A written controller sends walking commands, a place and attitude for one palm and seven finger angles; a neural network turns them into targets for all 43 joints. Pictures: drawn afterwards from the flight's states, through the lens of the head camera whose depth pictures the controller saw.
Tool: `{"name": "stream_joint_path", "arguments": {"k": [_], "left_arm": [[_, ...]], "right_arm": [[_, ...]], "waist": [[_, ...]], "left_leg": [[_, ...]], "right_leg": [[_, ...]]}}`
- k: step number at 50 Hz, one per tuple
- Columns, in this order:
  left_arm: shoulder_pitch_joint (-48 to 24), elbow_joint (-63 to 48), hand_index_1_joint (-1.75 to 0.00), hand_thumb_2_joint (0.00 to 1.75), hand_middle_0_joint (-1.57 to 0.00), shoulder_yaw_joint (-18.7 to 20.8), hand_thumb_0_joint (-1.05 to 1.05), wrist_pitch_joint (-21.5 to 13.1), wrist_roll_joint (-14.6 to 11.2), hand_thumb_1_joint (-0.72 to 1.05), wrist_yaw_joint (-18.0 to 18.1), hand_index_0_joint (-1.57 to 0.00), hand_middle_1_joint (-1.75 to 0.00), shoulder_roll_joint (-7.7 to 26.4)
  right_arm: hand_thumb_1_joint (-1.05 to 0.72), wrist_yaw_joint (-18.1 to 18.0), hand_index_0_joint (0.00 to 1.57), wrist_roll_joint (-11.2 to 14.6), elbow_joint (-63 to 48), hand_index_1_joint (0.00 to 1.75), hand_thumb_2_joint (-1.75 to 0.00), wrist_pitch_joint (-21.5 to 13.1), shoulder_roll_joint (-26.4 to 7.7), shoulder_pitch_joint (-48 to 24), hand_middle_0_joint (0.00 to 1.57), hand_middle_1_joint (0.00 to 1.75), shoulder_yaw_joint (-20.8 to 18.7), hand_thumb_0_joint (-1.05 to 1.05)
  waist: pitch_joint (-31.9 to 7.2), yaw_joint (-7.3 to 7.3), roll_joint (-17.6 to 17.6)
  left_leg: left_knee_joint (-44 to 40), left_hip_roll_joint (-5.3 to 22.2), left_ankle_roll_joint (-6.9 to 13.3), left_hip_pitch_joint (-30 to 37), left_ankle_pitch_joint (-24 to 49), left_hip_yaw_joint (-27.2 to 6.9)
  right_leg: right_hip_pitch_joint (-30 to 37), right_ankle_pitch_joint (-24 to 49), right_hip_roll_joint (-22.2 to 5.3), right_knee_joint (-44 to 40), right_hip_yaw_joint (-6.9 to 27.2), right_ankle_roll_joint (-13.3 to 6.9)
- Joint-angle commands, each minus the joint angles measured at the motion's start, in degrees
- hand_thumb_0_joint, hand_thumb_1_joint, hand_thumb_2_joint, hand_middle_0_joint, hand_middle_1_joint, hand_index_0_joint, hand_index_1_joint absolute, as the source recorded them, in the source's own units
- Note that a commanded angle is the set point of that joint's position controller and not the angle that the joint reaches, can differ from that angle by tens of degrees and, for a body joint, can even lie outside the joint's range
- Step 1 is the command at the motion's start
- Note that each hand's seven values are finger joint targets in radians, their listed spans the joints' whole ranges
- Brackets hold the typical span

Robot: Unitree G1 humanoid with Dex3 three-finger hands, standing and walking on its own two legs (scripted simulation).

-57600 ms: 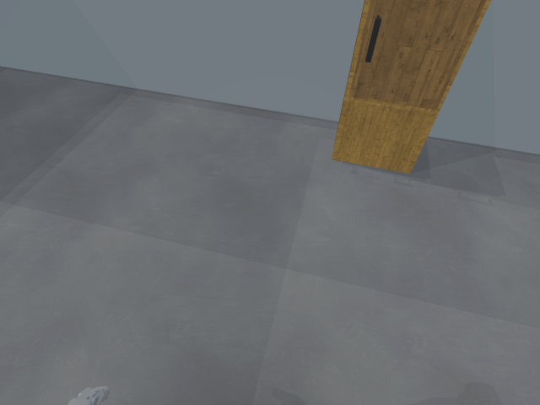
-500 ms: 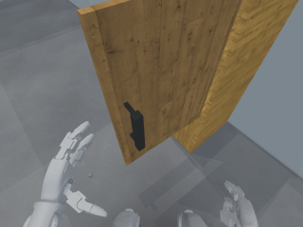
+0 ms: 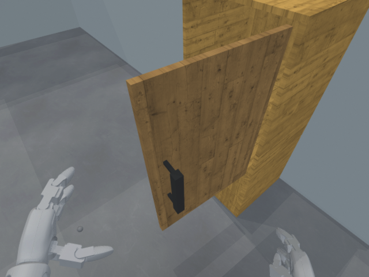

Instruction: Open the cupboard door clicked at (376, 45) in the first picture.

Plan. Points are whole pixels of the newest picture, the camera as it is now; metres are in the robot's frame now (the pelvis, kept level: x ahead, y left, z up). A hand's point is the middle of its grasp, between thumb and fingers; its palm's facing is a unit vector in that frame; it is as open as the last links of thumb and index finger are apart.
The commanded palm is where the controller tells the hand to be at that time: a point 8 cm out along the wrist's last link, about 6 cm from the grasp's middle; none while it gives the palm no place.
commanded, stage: draw the hand back to the body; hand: left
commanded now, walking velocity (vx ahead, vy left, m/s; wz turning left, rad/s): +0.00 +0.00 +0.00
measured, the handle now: (173, 187) +0.34 +0.06 -0.03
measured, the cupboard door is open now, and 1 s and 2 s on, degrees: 86 86 86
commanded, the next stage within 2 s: step back with the hand held close in 0.86 s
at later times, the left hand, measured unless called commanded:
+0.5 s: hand (22, 184) +0.21 +0.26 +0.19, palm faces +0.47 -0.78 -0.42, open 8.9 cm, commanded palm +0.15 +0.29 +0.21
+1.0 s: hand (26, 187) +0.20 +0.25 +0.20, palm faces +0.46 -0.79 -0.41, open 7.4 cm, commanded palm +0.15 +0.28 +0.21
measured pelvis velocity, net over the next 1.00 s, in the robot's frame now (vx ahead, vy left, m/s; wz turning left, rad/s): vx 0.01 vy -0.01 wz -0.02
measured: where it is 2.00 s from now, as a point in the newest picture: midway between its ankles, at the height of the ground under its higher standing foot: outside the picture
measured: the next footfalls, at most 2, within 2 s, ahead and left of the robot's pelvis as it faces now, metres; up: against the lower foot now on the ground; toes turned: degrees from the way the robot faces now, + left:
none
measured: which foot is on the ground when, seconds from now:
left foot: down 0.00-1.00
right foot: down 0.00-1.00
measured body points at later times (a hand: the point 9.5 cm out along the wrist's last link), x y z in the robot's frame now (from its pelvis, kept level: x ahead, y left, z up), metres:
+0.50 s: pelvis +0.01 +0.00 +0.04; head -0.01 -0.02 +0.48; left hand +0.18 +0.30 +0.22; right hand +0.20 -0.22 -0.04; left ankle -0.02 +0.11 -0.70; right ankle +0.00 -0.13 -0.70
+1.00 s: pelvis +0.01 -0.01 +0.04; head -0.01 -0.03 +0.49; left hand +0.17 +0.29 +0.22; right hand +0.19 -0.23 -0.04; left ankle -0.02 +0.11 -0.70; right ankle +0.00 -0.13 -0.70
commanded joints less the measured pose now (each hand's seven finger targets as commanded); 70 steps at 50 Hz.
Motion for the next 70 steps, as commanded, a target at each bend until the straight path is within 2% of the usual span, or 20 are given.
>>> {"name": "stream_joint_path", "arguments": {"k": [1,14,18,24,28,31,35,38,46,48,49,50,51,52,53,56,61,63,66,70], "left_arm": [[-5.3,-12.9,-0.3,0.55,-0.17,7.1,0.0,-3.1,1.2,0.09,3.5,-0.17,-0.3,8.6],[-9.3,-11.9,-0.3,0.75,-0.19,14.3,0.0,-5.0,1.1,0.55,3.9,-0.19,-0.3,10.9],[-10.7,-11.2,-0.3,0.81,-0.19,17.5,0.0,-5.7,0.7,0.69,3.6,-0.19,-0.3,12.2],[-13.7,-14.1,-0.3,0.9,-0.2,21.1,0.0,-7.2,0.6,0.9,3.6,-0.2,-0.3,14.2],[-11.0,-7.9,-0.3,0.9,-0.2,17.5,0.0,-6.4,0.2,0.9,2.5,-0.2,-0.3,9.6],[-12.0,-7.9,-0.3,0.9,-0.2,18.0,0.0,-6.4,0.2,0.9,2.4,-0.2,-0.3,10.6],[-13.6,-11.9,-0.3,0.9,-0.2,20.4,0.0,-7.1,0.6,0.9,2.8,-0.2,-0.3,13.8],[-13.9,-13.7,-0.3,0.9,-0.2,19.7,0.0,-7.4,0.9,0.9,3.0,-0.2,-0.3,13.2],[-12.8,-9.3,-0.3,0.9,-0.2,18.6,0.0,-7.0,0.6,0.9,2.6,-0.2,-0.3,11.2],[-13.4,-9.3,-0.3,0.9,-0.2,18.6,0.0,-7.1,0.6,0.9,2.4,-0.2,-0.3,11.3],[-18.6,-14.1,-0.3,0.9,-0.2,19.5,0.0,-7.8,0.7,0.9,2.6,-0.2,-0.3,13.4],[-28.8,-15.1,-0.3,0.9,-0.2,28.8,0.0,-11.0,1.9,0.9,3.5,-0.2,-0.3,23.1],[-18.5,-9.4,-0.3,0.9,-0.2,24.2,0.0,-11.1,1.2,0.9,2.6,-0.2,-0.3,16.6],[-12.0,-7.3,-0.3,0.9,-0.2,22.7,0.0,-10.4,1.2,0.9,2.1,-0.2,-0.3,14.5],[-9.8,-7.8,-0.3,0.9,-0.2,21.3,0.0,-10.1,1.2,0.9,1.8,-0.2,-0.3,13.0],[-4.9,-10.2,-0.3,0.9,-0.2,21.7,0.0,-10.6,0.9,0.9,1.9,-0.2,-0.3,12.9],[-2.3,-15.8,-0.3,0.9,-0.2,25.1,0.0,-10.5,0.7,0.9,2.9,-0.2,-0.3,16.6],[-2.2,-16.8,-0.3,0.9,-0.2,26.1,0.0,-10.6,0.7,0.9,3.2,-0.2,-0.3,17.5],[-2.2,-17.7,-0.3,0.9,-0.2,26.4,0.0,-10.9,0.7,0.9,3.7,-0.2,-0.3,17.8],[-2.8,-15.8,-0.3,0.9,-0.2,25.9,0.0,-11.3,1.3,0.9,3.9,-0.2,-0.3,16.8]], "right_arm": [[-0.9,-0.9,0.2,-0.6,-7.7,0.3,-0.9,-3.7,-6.1,-5.6,0.2,0.3,-1.7,0.0],[-0.9,-0.3,0.2,-1.0,-2.2,0.3,-0.9,-6.2,-6.0,-8.9,0.2,0.3,-1.8,0.0],[-0.9,-0.2,0.2,-1.2,-1.2,0.3,-0.9,-6.2,-5.9,-9.9,0.2,0.3,-2.1,0.0],[-0.9,0.3,0.2,-1.5,0.3,0.3,-0.9,-6.7,-5.8,-10.3,0.2,0.3,-2.5,0.0],[-0.9,1.0,0.2,-1.4,1.2,0.3,-0.9,-6.0,-6.3,-10.4,0.2,0.3,-3.1,0.0],[-0.9,0.9,0.2,-1.5,1.0,0.3,-0.9,-5.4,-6.6,-10.9,0.2,0.3,-3.5,0.0],[-0.9,0.6,0.2,-1.8,0.9,0.3,-0.9,-5.6,-6.4,-11.8,0.2,0.3,-3.5,0.0],[-0.9,0.5,0.2,-1.9,1.1,0.3,-0.9,-6.2,-5.9,-11.9,0.2,0.3,-3.1,0.0],[-0.9,0.6,0.2,-1.8,2.2,0.3,-0.9,-6.3,-5.8,-12.1,0.2,0.3,-3.4,0.0],[-0.9,0.7,0.2,-1.8,2.1,0.3,-0.9,-6.1,-5.9,-12.2,0.2,0.3,-3.5,0.0],[-0.9,0.7,0.2,-1.8,1.9,0.3,-0.9,-6.4,-6.1,-12.7,0.2,0.3,-3.4,0.0],[-0.9,0.9,0.2,-1.4,0.2,0.3,-0.9,-5.3,-6.4,-11.8,0.2,0.3,-2.1,0.0],[-0.9,0.6,0.2,-1.7,1.1,0.3,-0.9,-4.5,-6.7,-11.7,0.2,0.3,-3.1,0.0],[-0.9,0.8,0.2,-1.9,0.8,0.3,-0.9,-3.8,-7.1,-12.3,0.2,0.3,-3.5,0.0],[-0.9,1.1,0.2,-1.8,0.1,0.3,-0.9,-3.0,-7.4,-12.1,0.2,0.3,-3.8,0.0],[-0.9,1.1,0.2,-2.0,-0.4,0.3,-0.9,-1.7,-7.5,-11.9,0.2,0.3,-4.2,0.0],[-0.9,0.8,0.2,-1.6,-2.4,0.3,-0.9,0.4,-7.2,-11.9,0.2,0.3,-4.9,0.0],[-0.9,0.5,0.2,-1.5,-2.9,0.3,-0.9,0.8,-7.1,-12.2,0.2,0.3,-5.2,0.0],[-0.9,0.2,0.2,-1.4,-3.3,0.3,-0.9,0.7,-7.0,-12.1,0.2,0.3,-5.1,0.0],[-0.9,0.0,0.2,-1.5,-3.0,0.3,-0.9,0.2,-8.0,-12.3,0.2,0.3,-5.4,0.0]], "waist": [[-1.6,-0.01,-0.4],[2.5,1.68,0.7],[3.6,2.06,-0.7],[2.1,2.39,3.4],[6.5,1.88,-1.1],[5.9,2.03,-2.9],[1.7,2.75,0.3],[1.9,2.56,2.9],[6.4,2.2,-1.1],[6.2,2.33,0.1],[4.3,2.25,1.4],[10.7,-0.26,4.5],[9.4,-0.55,-2.5],[8.5,-0.38,-4.8],[7.2,-0.59,-4.5],[0.8,-0.6,0.1],[-5.7,-0.54,-1.4],[-5.3,-0.55,-2.0],[-3.9,-0.39,0.8],[0.7,-0.31,3.0]], "left_leg": [[-13.2,0.2,-0.4,4.8,17.8,-0.1],[-22.5,0.7,-0.9,14.0,25.1,0.6],[-24.4,0.7,-0.7,15.6,25.0,1.5],[-26.1,0.7,-0.9,19.2,29.2,1.9],[-27.3,1.1,-0.6,19.1,28.0,2.3],[-28.2,0.9,-0.2,19.5,25.2,2.5],[-28.2,0.3,-0.1,21.3,26.7,2.9],[-28.3,0.0,-0.3,21.7,27.1,2.8],[-29.3,0.4,-0.1,21.3,25.4,3.0],[-29.6,0.3,-0.1,21.5,24.7,3.1],[-29.6,0.1,-0.1,22.6,24.5,3.0],[-28.7,0.2,0.3,16.8,19.4,1.9],[-27.6,0.7,0.6,16.1,19.5,0.5],[-26.9,0.8,0.8,17.0,21.3,0.9],[-26.2,0.7,0.6,17.7,22.9,1.4],[-26.0,1.5,0.2,18.5,31.4,1.6],[-24.7,2.0,-0.5,17.7,38.3,1.4],[-24.6,1.9,-0.5,16.5,37.4,1.4],[-25.8,2.3,-0.2,14.1,34.8,0.6],[-29.1,3.4,1.1,6.3,23.0,-0.6]], "right_leg": [[9.0,12.0,0.7,-9.7,-0.7,-1.9],[19.1,17.7,0.8,-18.0,-0.9,-1.7],[21.2,19.1,1.0,-20.3,-0.7,-1.6],[23.8,21.9,1.0,-22.2,-0.4,-1.7],[22.7,21.3,1.3,-23.9,-0.5,-1.2],[23.5,19.9,1.3,-24.8,-0.4,-1.2],[26.3,21.7,1.1,-25.0,0.2,-1.5],[26.1,21.8,1.1,-25.2,0.1,-1.5],[24.7,20.6,1.5,-26.9,0.0,-1.2],[24.7,19.7,1.5,-27.2,0.3,-1.2],[25.2,19.7,1.5,-27.4,0.5,-1.3],[20.5,20.6,-0.4,-29.4,3.7,-1.4],[19.7,21.6,-1.2,-29.6,3.8,-1.3],[19.5,23.6,-1.5,-29.6,4.5,-1.5],[19.6,25.0,-1.8,-29.2,4.4,-1.5],[23.0,32.2,-2.0,-25.4,2.8,-1.4],[26.5,39.7,-1.5,-21.5,2.0,-1.0],[25.7,39.5,-1.3,-20.9,2.0,-0.8],[25.2,35.3,-0.5,-19.8,1.7,-0.4],[25.4,26.9,0.8,-19.3,2.0,0.2]]}}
